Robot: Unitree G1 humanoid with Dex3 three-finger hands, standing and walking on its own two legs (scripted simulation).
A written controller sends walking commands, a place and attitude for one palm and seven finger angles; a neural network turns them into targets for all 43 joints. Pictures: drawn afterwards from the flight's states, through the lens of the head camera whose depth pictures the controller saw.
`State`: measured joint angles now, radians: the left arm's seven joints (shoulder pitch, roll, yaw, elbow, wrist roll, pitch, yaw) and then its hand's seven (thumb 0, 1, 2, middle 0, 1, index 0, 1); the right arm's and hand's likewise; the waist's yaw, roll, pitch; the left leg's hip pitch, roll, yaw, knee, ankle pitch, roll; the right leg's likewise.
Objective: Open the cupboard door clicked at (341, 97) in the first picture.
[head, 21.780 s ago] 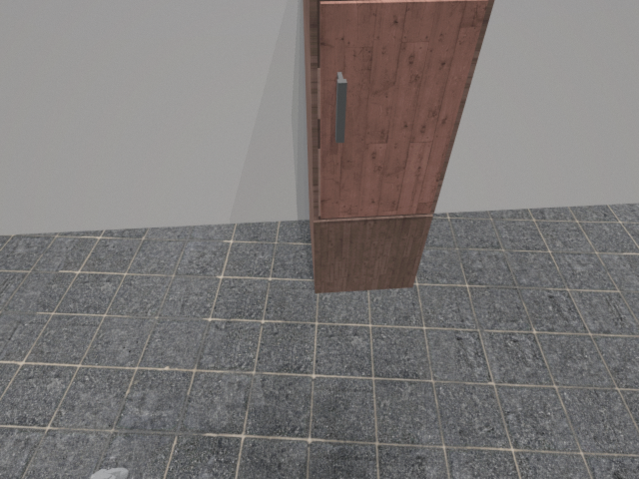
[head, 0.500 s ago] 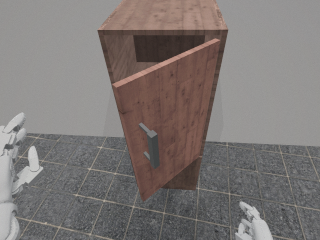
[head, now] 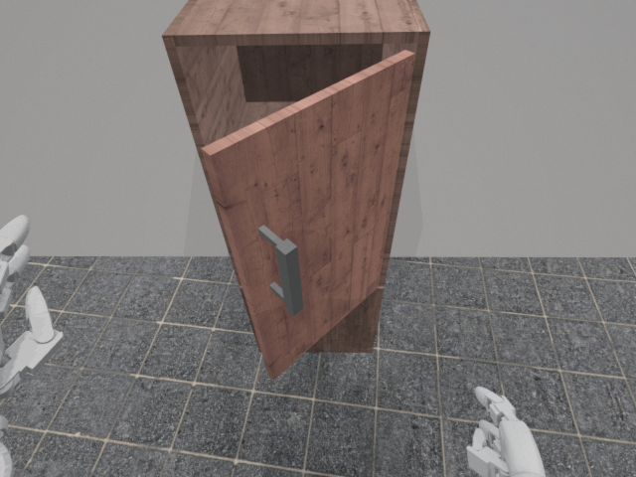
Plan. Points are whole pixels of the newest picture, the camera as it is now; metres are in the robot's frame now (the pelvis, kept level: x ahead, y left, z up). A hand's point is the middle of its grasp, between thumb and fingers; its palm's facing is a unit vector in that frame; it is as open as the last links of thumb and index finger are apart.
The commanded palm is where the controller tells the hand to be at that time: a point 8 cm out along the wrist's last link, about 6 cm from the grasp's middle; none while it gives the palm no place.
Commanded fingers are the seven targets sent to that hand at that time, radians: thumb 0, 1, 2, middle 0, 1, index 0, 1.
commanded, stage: step back with the hand held close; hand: left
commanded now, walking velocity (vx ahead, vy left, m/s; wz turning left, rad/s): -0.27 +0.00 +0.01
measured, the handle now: (281, 272) +0.38 +0.09 +0.03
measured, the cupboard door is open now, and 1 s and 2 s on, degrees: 45 45 45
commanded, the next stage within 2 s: stop stepping back and stand still in 1.46 s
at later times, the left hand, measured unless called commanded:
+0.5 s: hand out of the picture +0.13 +0.28 +0.16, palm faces +0.46 -0.75 -0.46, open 7.4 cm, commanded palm +0.06 +0.31 +0.17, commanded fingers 0.00 0.90 0.90 -0.20 -0.30 -0.20 -0.30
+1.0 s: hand out of the picture +0.07 +0.27 +0.16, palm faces +0.47 -0.72 -0.50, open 7.4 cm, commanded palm -0.01 +0.32 +0.17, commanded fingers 0.00 0.90 0.90 -0.20 -0.30 -0.20 -0.30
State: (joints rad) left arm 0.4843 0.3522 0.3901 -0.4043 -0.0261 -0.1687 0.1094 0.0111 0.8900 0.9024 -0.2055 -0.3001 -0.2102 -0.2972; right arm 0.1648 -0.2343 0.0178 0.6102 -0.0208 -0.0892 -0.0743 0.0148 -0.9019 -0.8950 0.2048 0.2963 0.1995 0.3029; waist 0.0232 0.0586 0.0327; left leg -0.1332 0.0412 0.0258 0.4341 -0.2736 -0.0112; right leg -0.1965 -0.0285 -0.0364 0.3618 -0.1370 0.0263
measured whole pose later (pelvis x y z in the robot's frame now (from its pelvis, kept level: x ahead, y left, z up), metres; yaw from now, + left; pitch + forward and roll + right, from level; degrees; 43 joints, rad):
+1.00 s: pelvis -0.12 +0.01 -0.03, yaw +5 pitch -1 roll +0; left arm 0.49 0.43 0.48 -0.57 0.01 -0.27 0.15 0.01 0.89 0.90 -0.21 -0.30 -0.21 -0.30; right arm 0.19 -0.22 -0.02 0.58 -0.01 -0.13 -0.08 0.01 -0.90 -0.89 0.20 0.30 0.20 0.30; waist -0.03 -0.03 0.10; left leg -0.49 0.00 0.02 0.72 -0.25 0.04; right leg -0.51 -0.01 0.08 0.67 -0.14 0.04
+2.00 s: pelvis -0.31 -0.04 -0.01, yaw -4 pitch +0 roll +1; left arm 0.61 0.45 0.43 -0.52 -0.03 -0.22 0.15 0.01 0.89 0.90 -0.21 -0.30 -0.21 -0.30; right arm 0.29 -0.23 0.00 0.66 -0.03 -0.13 -0.07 0.01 -0.90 -0.90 0.20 0.30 0.20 0.30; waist -0.03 -0.04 -0.02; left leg -0.47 -0.01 0.03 0.78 -0.29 0.00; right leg -0.23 0.01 -0.07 0.53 -0.29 -0.06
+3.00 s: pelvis -0.34 +0.02 +0.00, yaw -4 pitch -1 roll -1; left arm 0.55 0.38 0.39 -0.45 -0.03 -0.20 0.15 0.01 0.89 0.90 -0.21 -0.30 -0.21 -0.30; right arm 0.22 -0.21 0.01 0.62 -0.01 -0.12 -0.08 0.01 -0.90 -0.90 0.20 0.30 0.20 0.30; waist -0.01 0.01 0.03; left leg -0.24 0.04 0.08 0.46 -0.21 0.00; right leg -0.23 -0.04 -0.06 0.43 -0.19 0.02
